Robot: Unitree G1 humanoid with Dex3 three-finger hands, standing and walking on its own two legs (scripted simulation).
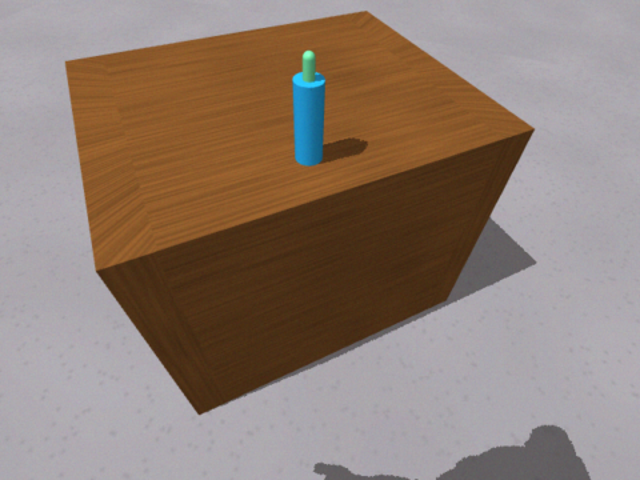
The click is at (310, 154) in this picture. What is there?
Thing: necked bottle
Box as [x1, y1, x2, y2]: [293, 51, 324, 165]
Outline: 304,52 302,57 303,71 294,75 293,77 294,140 296,160 301,164 312,165 318,163 322,157 324,77 321,74 314,71 314,54 311,51
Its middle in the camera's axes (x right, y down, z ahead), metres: -0.02 -0.24 +0.72
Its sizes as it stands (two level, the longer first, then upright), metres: 0.057 0.057 0.217
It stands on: a support 0.75 m high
